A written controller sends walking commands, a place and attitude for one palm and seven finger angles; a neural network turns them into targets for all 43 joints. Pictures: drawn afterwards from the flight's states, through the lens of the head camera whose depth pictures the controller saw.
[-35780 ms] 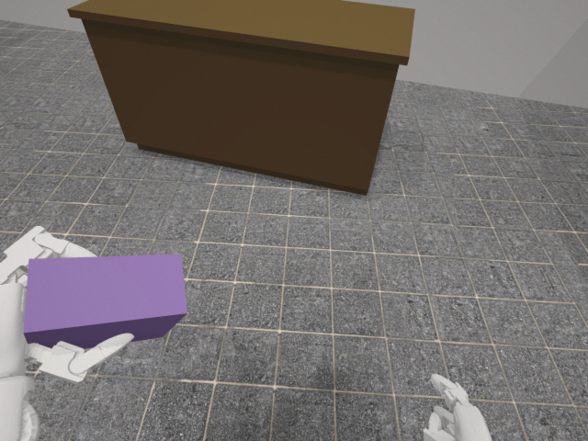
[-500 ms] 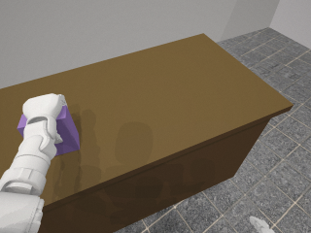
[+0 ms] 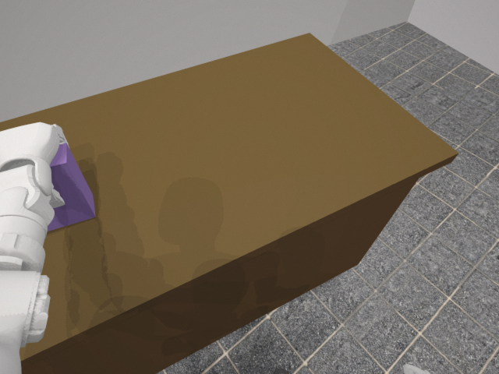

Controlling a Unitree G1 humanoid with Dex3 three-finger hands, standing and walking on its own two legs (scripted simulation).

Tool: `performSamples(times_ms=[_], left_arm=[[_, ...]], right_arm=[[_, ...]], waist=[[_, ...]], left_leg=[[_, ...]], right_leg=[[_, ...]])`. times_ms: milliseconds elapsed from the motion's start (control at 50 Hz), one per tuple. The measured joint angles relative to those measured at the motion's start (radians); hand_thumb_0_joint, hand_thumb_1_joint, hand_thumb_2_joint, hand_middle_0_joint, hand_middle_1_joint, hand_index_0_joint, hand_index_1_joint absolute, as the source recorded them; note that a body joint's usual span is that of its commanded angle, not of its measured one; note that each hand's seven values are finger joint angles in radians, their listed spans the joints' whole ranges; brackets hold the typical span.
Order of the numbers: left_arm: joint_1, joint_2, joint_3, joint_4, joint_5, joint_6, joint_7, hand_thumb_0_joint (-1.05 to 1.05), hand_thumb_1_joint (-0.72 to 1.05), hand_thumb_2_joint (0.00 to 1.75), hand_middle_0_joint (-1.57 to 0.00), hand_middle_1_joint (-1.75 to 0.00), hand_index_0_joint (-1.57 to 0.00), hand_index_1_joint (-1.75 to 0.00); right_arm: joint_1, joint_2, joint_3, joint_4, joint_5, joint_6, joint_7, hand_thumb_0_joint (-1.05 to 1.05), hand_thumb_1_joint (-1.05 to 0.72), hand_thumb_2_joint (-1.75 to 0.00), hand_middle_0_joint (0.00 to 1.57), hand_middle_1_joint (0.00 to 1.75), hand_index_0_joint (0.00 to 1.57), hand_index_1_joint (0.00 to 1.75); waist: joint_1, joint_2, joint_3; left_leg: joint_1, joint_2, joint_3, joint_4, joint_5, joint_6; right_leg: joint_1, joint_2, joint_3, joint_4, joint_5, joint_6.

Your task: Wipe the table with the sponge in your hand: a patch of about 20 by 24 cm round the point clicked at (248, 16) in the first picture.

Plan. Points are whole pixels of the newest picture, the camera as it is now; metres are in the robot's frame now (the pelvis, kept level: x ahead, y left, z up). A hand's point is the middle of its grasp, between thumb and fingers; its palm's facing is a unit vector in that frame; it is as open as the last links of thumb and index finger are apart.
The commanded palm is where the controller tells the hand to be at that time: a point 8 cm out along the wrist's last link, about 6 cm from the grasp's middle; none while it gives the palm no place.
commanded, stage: wipe forward along the first lane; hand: left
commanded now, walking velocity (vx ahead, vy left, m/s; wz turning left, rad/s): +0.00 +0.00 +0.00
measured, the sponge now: (51, 199) +0.40 +0.36 +0.03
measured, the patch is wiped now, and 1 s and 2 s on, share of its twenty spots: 0.15 0.25 0.40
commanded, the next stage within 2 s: slide across to the middle lane in 0.22 s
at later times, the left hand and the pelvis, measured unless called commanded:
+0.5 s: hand (41, 154) +0.46 +0.37 +0.09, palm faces -0.11 +0.04 -0.99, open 10.3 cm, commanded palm +0.45 +0.34 +0.14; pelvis +0.03 +0.04 +0.00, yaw +1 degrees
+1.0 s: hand (77, 143) +0.48 +0.31 +0.09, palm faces -0.08 -0.01 -1.00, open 10.3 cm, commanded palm +0.47 +0.29 +0.14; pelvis +0.05 +0.03 +0.00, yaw +2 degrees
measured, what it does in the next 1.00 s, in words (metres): shifts its weight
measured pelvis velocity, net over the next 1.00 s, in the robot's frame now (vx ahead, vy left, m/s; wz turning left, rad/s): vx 0.05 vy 0.03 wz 0.04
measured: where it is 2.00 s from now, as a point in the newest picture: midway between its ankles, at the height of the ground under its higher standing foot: outside the picture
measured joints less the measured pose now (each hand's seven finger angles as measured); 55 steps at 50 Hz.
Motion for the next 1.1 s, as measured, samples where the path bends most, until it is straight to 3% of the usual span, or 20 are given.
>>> performSamples(times_ms=[380, 480, 600, 700, 880, 1100], left_arm=[[-0.084, 0.000, -0.036, 0.050, 0.032, -0.019, 0.003, 0.02, -0.55, 1.05, -0.74, -1.31, -0.75, -1.31], [-0.056, -0.041, -0.091, 0.003, 0.021, 0.012, 0.016, 0.01, -0.55, 1.05, -0.73, -1.31, -0.75, -1.32], [-0.038, -0.101, -0.121, -0.042, -0.028, 0.051, 0.031, 0.00, -0.54, 1.05, -0.72, -1.33, -0.73, -1.33], [-0.059, -0.147, -0.165, -0.052, -0.015, 0.114, 0.024, 0.00, -0.54, 1.05, -0.71, -1.34, -0.72, -1.34], [-0.067, -0.208, -0.191, -0.093, -0.021, 0.167, 0.007, 0.00, -0.53, 1.05, -0.70, -1.35, -0.72, -1.35], [-0.087, -0.233, -0.201, -0.085, -0.011, 0.227, 0.016, 0.00, -0.53, 1.05, -0.70, -1.35, -0.71, -1.35]], right_arm=[[0.053, 0.026, -0.011, 0.012, -0.013, 0.015, 0.010, 0.01, -0.91, -0.90, 0.20, 0.30, 0.21, 0.30], [0.066, 0.039, -0.026, 0.023, -0.015, 0.021, 0.016, 0.01, -0.91, -0.90, 0.20, 0.30, 0.21, 0.30], [0.045, 0.055, -0.023, 0.043, -0.012, 0.025, 0.020, 0.01, -0.91, -0.90, 0.20, 0.30, 0.21, 0.29], [0.004, 0.062, -0.013, 0.041, -0.016, 0.029, 0.027, 0.01, -0.91, -0.90, 0.20, 0.30, 0.21, 0.29], [-0.054, 0.061, -0.007, 0.019, -0.024, 0.054, 0.029, 0.01, -0.91, -0.90, 0.20, 0.30, 0.21, 0.30], [-0.075, 0.051, 0.001, 0.012, -0.024, 0.077, 0.024, 0.01, -0.91, -0.90, 0.20, 0.30, 0.21, 0.29]], waist=[[-0.003, -0.009, -0.032], [0.013, 0.005, -0.043], [0.030, 0.013, -0.046], [0.036, 0.015, -0.040], [0.049, 0.022, -0.044], [0.036, 0.015, -0.033]], left_leg=[[-0.030, -0.030, 0.002, 0.008, -0.024, 0.039], [-0.007, -0.035, -0.003, 0.003, -0.035, 0.045], [0.039, -0.040, -0.016, -0.010, -0.045, 0.051], [0.059, -0.044, -0.028, -0.016, -0.048, 0.050], [0.073, -0.037, -0.035, -0.020, -0.055, 0.043], [0.071, -0.024, -0.036, -0.018, -0.054, 0.030]], right_leg=[[-0.022, -0.029, 0.007, -0.002, -0.023, 0.039], [0.003, -0.034, 0.003, -0.006, -0.037, 0.045], [0.049, -0.040, -0.007, -0.010, -0.057, 0.050], [0.067, -0.045, -0.018, -0.005, -0.071, 0.048], [0.080, -0.039, -0.026, -0.005, -0.081, 0.046], [0.075, -0.027, -0.029, 0.001, -0.080, 0.032]])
